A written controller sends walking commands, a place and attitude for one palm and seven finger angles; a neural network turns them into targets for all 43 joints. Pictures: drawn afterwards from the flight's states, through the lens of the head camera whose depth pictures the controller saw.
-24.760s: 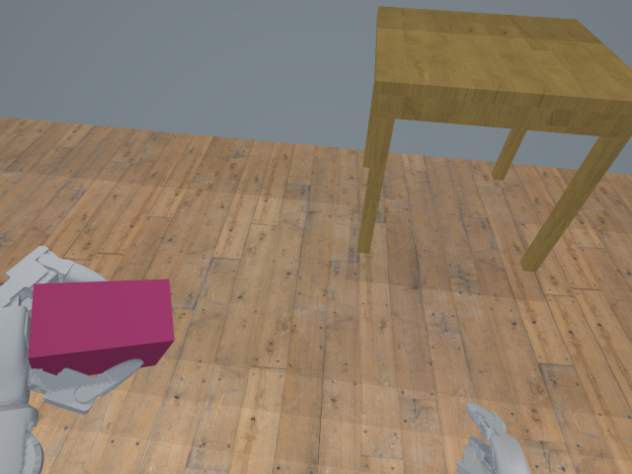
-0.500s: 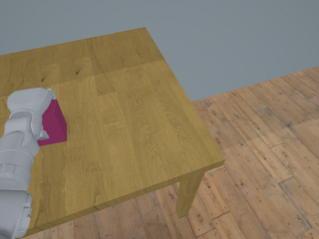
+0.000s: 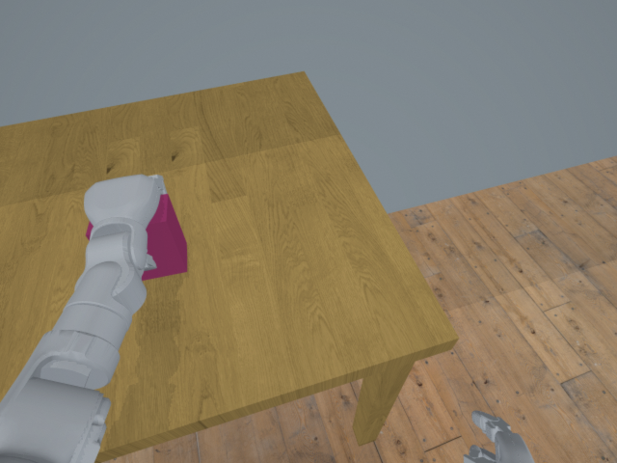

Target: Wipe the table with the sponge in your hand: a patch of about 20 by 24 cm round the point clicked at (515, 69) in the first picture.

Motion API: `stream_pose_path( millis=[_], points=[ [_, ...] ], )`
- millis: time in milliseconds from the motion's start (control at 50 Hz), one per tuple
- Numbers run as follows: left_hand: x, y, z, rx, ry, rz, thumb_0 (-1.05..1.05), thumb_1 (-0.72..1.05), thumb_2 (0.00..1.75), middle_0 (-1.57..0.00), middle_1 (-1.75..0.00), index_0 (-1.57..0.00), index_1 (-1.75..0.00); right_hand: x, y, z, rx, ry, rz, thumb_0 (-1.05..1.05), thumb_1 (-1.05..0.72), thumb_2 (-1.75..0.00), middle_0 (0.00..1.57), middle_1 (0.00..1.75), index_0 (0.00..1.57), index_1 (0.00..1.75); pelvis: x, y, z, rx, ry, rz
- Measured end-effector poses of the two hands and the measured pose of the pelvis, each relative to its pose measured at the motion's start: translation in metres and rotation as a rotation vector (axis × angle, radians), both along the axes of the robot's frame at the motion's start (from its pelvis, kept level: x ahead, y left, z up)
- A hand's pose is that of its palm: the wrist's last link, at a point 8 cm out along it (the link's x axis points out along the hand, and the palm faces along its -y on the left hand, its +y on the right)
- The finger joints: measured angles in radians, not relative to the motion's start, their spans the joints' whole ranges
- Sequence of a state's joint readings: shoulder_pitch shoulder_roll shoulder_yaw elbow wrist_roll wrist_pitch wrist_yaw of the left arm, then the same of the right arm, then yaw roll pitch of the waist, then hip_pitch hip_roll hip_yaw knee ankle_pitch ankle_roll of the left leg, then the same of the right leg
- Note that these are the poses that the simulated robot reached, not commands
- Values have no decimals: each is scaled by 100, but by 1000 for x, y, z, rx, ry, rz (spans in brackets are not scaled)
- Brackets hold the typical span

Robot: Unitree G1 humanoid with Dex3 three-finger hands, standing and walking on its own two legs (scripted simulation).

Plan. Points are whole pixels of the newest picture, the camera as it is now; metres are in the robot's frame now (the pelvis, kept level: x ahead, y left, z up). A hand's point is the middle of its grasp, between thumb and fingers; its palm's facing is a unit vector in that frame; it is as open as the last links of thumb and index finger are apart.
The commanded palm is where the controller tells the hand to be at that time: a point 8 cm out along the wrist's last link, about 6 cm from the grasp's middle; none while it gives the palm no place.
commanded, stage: slide across to the middle lane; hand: left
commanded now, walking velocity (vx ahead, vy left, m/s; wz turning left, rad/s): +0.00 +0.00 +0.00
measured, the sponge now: (146, 247) +0.39 +0.28 +0.04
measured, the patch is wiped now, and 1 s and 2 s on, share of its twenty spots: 0.60 0.70 0.75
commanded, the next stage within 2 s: wipe back along the middle lane in 0.04 s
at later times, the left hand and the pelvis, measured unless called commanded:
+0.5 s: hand (162, 239) +0.38 +0.24 +0.07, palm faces -0.03 -0.01 -1.00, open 10.3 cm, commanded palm +0.35 +0.23 +0.11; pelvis +0.00 -0.02 +0.00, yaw +0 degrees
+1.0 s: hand (165, 269) +0.33 +0.22 +0.07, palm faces +0.03 -0.03 -1.00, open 10.3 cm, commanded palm +0.29 +0.20 +0.10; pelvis +0.00 -0.02 +0.00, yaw -1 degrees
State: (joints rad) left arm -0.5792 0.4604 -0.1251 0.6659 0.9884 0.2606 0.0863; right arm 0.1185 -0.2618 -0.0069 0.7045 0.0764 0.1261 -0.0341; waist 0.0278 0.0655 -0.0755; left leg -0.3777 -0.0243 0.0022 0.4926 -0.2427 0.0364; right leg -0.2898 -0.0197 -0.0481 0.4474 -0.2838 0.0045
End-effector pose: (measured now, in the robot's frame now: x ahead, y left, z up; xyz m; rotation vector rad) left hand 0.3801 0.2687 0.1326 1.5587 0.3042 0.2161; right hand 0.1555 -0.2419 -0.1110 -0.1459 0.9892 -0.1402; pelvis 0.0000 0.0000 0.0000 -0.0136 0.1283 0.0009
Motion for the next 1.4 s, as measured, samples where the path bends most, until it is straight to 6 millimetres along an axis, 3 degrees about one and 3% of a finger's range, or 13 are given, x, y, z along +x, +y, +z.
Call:
stream_pose_path(
  millis=[180, 520, 700, 1100, 1400],
  points=[
    [2, -19, 1, -10, -7, -6, 0, -52, 104, -69, -135, -71, -134, 21, 1, 2, 2, -13, 41, 1, -91, -90, 20, 30, 20, 30, 5, -5, -1, 1, 0, 14],
    [-19, -38, -3, -8, -28, 14, 0, -50, 104, -66, -138, -69, -137, 1, -20, -3, 19, 23, 1, 1, -91, -90, 20, 30, 20, 30, 5, -17, 0, 9, -25, -4],
    [-32, -42, -4, -17, -43, 11, 0, -50, 104, -66, -138, -68, -137, 6, -27, 2, 18, -19, -4, 1, -91, -90, 20, 30, 20, 30, 4, -20, 0, 11, -34, -12],
    [-79, -60, -5, -35, -90, 0, 0, -49, 104, -65, -138, -68, -137, 53, 4, 20, 87, -167, 84, 1, -91, -90, 20, 30, 20, 30, 2, -18, -1, 16, -66, -15],
    [-102, -66, -6, -55, -106, -5, 0, -49, 104, -65, -138, -68, -137, 56, 7, 24, 102, -197, 104, 1, -91, -90, 20, 30, 20, 30, 0, -19, -2, 17, -82, -23]
  ],
)
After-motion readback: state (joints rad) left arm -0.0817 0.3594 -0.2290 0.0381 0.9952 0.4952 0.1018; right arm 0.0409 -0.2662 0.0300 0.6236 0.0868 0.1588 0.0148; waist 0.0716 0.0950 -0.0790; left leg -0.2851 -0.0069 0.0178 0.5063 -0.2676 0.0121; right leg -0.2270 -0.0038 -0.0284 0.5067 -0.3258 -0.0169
